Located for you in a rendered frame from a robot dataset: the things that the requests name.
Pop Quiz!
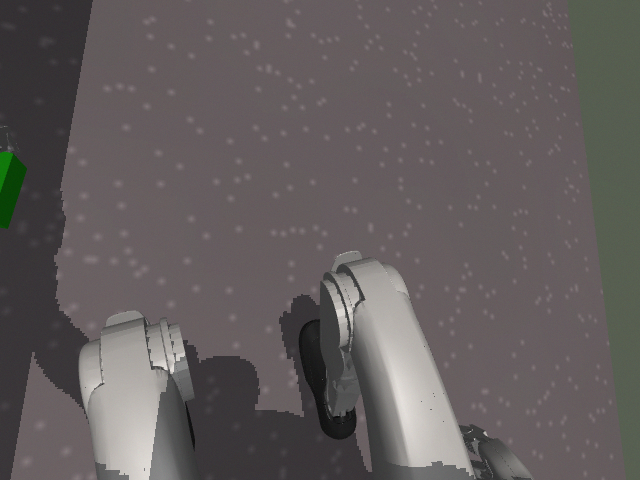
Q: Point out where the right robot foot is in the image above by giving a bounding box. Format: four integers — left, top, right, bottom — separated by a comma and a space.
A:
299, 319, 357, 440

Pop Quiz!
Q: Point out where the small box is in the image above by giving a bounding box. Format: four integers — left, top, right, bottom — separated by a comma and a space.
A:
0, 152, 27, 229

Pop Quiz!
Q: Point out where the left robot hand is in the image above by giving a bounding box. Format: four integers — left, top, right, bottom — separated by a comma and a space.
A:
0, 126, 21, 159

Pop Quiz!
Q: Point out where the right robot hand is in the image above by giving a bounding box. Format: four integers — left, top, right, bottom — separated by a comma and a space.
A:
459, 424, 535, 480

